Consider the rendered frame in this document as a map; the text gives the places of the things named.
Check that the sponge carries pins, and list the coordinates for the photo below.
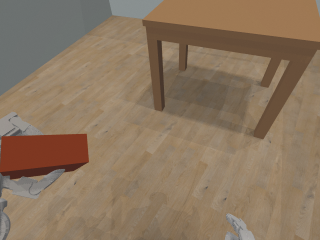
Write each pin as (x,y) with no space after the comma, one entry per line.
(38,155)

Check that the right robot hand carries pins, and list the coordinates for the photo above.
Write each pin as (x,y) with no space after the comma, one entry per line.
(239,227)

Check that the table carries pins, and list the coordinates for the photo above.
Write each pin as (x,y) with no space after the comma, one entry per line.
(277,29)

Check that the left robot forearm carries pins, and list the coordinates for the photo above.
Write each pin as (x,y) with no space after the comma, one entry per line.
(5,223)

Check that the left robot hand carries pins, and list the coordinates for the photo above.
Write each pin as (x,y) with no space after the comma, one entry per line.
(12,125)

